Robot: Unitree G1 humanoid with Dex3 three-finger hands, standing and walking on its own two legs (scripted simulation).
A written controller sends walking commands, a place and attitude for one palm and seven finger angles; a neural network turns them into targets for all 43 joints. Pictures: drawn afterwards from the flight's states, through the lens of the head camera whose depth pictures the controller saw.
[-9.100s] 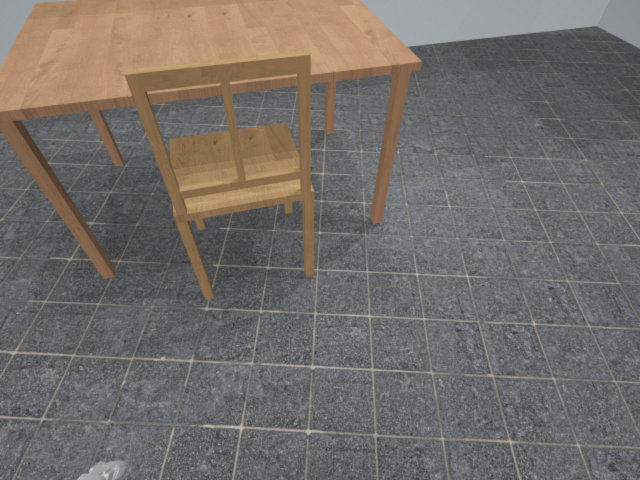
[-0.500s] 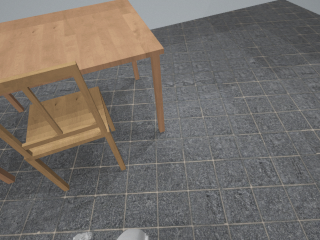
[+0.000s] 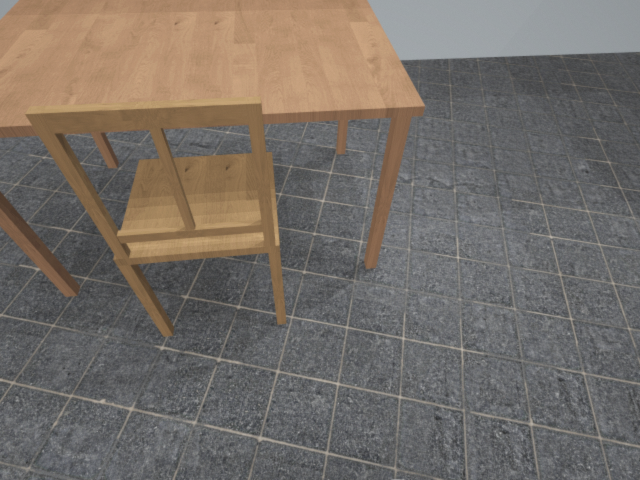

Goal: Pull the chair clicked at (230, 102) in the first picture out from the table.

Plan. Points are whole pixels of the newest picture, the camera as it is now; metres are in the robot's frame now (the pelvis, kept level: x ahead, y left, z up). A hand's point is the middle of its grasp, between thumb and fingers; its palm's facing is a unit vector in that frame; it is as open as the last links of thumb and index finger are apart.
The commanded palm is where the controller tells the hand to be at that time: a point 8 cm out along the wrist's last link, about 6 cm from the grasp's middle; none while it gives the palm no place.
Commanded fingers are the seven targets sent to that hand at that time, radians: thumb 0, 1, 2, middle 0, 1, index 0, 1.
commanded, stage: take the last steps up to it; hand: left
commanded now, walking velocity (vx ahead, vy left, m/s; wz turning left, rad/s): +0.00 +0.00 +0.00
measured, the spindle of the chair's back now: (175, 183) +0.67 +0.36 -0.10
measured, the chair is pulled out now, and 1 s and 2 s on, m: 0.00 0.00 0.00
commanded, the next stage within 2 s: come to a stop and stand still in 0.90 s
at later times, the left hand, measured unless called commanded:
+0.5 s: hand out of the picture -0.03 +0.18 -0.17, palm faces +0.22 -0.96 -0.17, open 7.4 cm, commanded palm none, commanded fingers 0.00 0.90 0.90 -0.20 -0.30 -0.20 -0.30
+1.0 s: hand (190, 355) +0.32 +0.24 -0.17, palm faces +0.06 -0.98 -0.19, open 7.4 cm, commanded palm none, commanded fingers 0.00 0.90 0.90 -0.20 -0.30 -0.20 -0.30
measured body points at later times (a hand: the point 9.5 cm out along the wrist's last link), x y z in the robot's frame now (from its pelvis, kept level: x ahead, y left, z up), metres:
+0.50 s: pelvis +0.05 +0.02 +0.00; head +0.06 +0.03 +0.45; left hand -0.04 +0.23 -0.16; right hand +0.12 -0.22 -0.15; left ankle +0.07 +0.15 -0.72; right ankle +0.02 -0.13 -0.74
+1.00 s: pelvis +0.22 +0.06 -0.01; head +0.24 +0.05 +0.44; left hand +0.32 +0.29 -0.15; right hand +0.14 -0.14 -0.17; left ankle +0.08 +0.15 -0.74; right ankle +0.33 -0.03 -0.74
